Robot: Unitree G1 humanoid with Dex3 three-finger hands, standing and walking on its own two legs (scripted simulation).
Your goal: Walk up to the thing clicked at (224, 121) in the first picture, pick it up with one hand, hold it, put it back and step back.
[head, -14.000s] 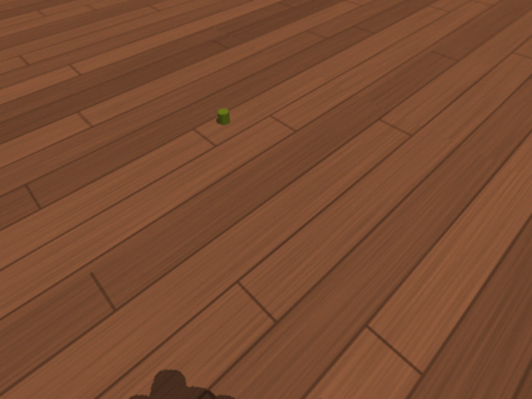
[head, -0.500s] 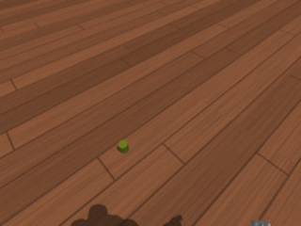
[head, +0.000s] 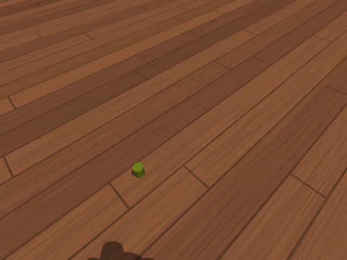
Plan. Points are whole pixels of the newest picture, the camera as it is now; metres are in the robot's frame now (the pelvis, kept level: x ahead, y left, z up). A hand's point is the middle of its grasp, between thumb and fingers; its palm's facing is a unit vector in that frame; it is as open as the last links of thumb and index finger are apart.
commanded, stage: stand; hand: left
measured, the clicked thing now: (138, 170) +0.77 +0.28 -0.74
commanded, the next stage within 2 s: walk up in 0.22 s
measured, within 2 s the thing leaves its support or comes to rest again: neither
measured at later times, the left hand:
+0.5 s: hand out of the picture +0.07 +0.32 -0.17, palm faces +0.02 -0.93 -0.35, open 7.4 cm
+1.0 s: hand (88, 206) +0.30 +0.28 -0.14, palm faces -0.01 -0.92 -0.40, open 7.4 cm
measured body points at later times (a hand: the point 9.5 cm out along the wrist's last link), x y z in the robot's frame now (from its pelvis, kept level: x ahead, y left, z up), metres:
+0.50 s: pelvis +0.05 +0.04 -0.02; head +0.06 +0.05 +0.43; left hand +0.07 +0.37 -0.15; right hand +0.13 -0.29 -0.12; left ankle +0.11 +0.16 -0.75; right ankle +0.00 -0.12 -0.74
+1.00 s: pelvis +0.22 +0.01 -0.02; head +0.23 -0.02 +0.42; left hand +0.30 +0.33 -0.11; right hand +0.26 -0.31 -0.15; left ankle +0.15 +0.15 -0.69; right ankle +0.28 -0.11 -0.75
